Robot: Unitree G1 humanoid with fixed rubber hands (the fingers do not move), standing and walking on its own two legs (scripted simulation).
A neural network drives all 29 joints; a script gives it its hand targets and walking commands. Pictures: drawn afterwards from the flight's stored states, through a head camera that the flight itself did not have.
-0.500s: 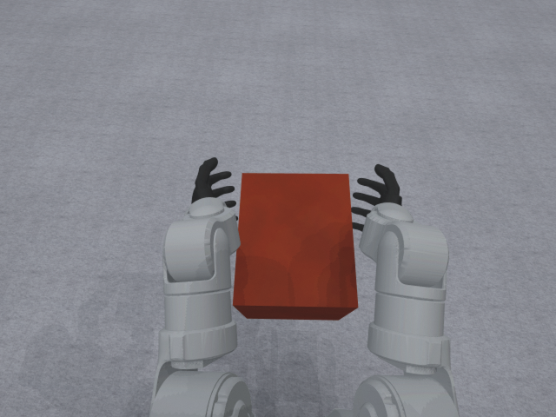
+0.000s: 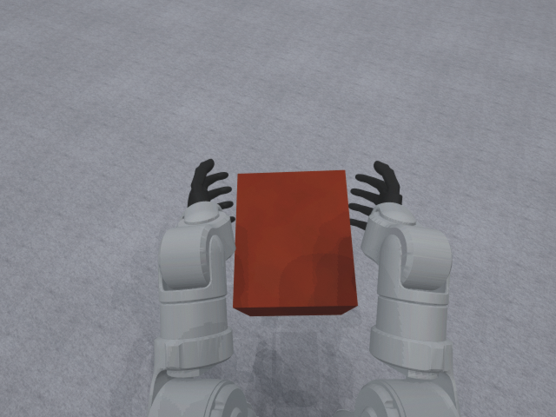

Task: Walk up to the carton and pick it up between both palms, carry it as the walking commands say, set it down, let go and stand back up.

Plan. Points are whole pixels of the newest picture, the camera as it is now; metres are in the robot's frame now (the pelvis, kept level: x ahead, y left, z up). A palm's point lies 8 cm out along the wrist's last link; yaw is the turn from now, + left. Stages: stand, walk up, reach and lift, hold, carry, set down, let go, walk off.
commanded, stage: carry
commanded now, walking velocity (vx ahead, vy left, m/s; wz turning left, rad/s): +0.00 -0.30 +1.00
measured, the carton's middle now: (293, 249) +0.36 -0.01 -0.01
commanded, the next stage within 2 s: none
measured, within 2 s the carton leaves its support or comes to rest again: neither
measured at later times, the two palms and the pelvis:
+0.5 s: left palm (142, 271) +0.28 +0.17 +0.10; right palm (318, 199) +0.38 -0.04 +0.10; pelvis +0.02 -0.08 +0.00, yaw +26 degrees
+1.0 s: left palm (101, 374) +0.17 +0.19 +0.10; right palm (253, 213) +0.36 +0.05 +0.10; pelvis +0.06 -0.15 +0.00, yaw +54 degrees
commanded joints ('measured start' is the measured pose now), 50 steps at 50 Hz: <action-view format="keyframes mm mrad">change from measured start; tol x64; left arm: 1 -308 -996 -543 -100 -378 10 -210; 50 -227 -996 -549 -123 -388 10 -215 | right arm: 1 -397 914 575 -150 349 -13 238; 50 -392 932 660 -239 371 -1 225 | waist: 1 -32 242 -644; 50 13 -328 -608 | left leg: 1 480 243 -364 -182 854 118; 6 -297 88 249 345 -331 -10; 16 730 414 -530 -177 1251 256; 28 -299 105 258 374 -336 -14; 35 229 79 255 -108 -21 51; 38 655 422 -537 -201 1170 257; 50 -281 70 244 382 -316 -25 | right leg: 1 131 55 54 -305 99 37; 6 850 -405 39 -257 1346 -168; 12 436 -256 -204 -12 1101 -60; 15 -227 18 -47 287 -153 93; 28 791 -435 59 -280 1217 -171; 35 375 -279 -217 4 979 -51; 38 -221 -8 -35 301 -168 101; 50 733 -433 123 -357 974 -157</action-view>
